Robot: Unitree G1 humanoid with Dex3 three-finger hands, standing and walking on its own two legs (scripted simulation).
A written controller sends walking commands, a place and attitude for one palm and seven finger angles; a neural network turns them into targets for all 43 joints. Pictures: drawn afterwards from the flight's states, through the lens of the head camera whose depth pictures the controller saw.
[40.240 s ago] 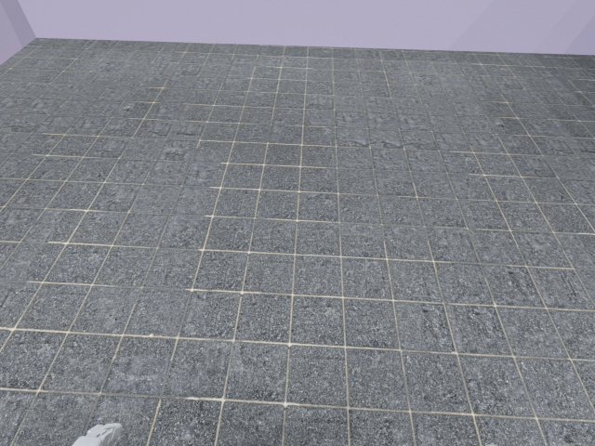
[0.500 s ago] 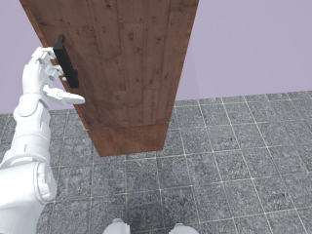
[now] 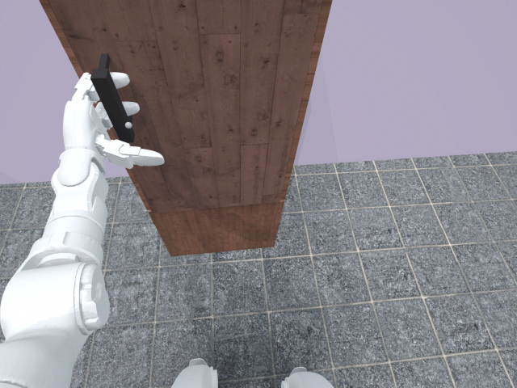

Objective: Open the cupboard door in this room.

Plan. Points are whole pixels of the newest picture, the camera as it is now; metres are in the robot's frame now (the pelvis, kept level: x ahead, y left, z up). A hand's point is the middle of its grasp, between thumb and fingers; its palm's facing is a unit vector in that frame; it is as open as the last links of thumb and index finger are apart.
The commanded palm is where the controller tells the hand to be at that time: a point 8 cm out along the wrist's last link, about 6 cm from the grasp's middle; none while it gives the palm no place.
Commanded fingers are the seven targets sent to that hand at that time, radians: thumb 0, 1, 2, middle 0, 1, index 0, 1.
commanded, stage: slide the fingers in behind the handle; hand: left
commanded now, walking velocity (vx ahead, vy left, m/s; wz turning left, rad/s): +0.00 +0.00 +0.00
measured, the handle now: (116, 100) +0.55 +0.21 +0.10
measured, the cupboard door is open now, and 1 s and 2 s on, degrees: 1 1 32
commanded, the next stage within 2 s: close the thumb around the handle in 0.40 s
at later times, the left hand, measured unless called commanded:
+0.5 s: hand (129, 123) +0.50 +0.18 +0.10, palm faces +0.08 -1.00 +0.00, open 14.1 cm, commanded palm +0.47 +0.22 +0.10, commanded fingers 0.00 -0.44 0.32 -0.30 -1.21 -0.30 -1.21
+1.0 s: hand (130, 123) +0.50 +0.18 +0.10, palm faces +0.08 -1.00 -0.01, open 7.7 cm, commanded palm +0.47 +0.22 +0.10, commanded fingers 0.00 0.90 0.90 -0.40 -1.35 -0.40 -1.35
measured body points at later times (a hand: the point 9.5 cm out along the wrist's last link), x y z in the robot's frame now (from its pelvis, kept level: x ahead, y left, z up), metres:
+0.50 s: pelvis +0.00 +0.00 +0.00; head +0.09 +0.01 +0.44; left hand +0.49 +0.23 +0.10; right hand +0.01 -0.27 -0.12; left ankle +0.04 +0.11 -0.69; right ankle -0.02 -0.11 -0.69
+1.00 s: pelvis +0.01 +0.00 +0.00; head +0.10 +0.01 +0.44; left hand +0.49 +0.23 +0.10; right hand +0.02 -0.26 -0.12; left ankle +0.04 +0.11 -0.69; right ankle -0.02 -0.11 -0.69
